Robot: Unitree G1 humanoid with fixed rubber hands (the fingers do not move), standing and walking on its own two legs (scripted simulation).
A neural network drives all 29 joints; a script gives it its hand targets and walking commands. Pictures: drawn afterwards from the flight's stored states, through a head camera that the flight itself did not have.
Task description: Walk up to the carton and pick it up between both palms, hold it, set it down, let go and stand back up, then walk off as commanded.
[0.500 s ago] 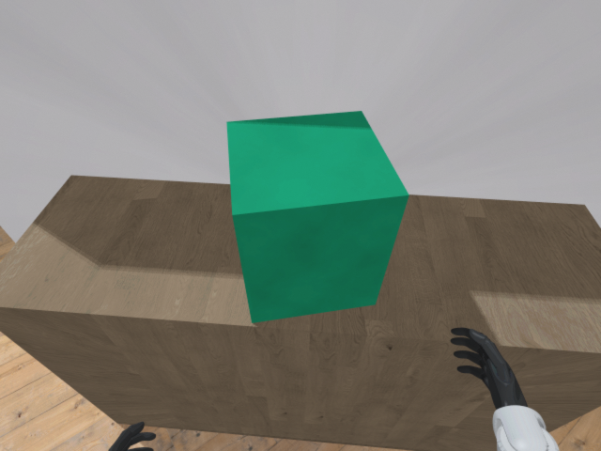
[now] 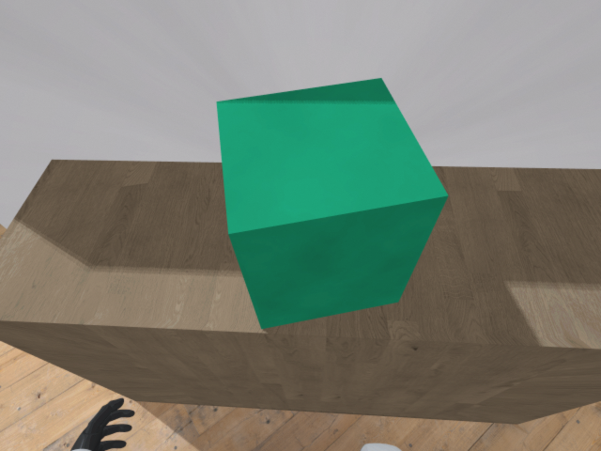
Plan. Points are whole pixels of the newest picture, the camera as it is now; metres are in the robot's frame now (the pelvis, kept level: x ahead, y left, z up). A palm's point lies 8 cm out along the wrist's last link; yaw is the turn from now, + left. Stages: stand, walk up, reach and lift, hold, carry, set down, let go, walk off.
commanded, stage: stand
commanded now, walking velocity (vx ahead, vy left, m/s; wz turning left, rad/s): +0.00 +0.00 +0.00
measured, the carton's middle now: (317, 212) +0.40 -0.01 +0.08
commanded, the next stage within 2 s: walk off in 0.38 s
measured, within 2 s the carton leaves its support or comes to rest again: neither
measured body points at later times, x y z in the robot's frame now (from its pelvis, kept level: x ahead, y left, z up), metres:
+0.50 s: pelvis -0.01 -0.01 +0.01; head +0.01 -0.03 +0.46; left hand +0.12 +0.29 -0.09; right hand +0.07 -0.31 -0.13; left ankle -0.06 +0.10 -0.72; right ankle +0.00 -0.13 -0.72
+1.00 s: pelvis -0.12 -0.01 -0.01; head -0.02 +0.02 +0.43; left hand +0.02 +0.29 -0.15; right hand -0.03 -0.33 -0.11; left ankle -0.09 +0.11 -0.72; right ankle -0.15 -0.13 -0.65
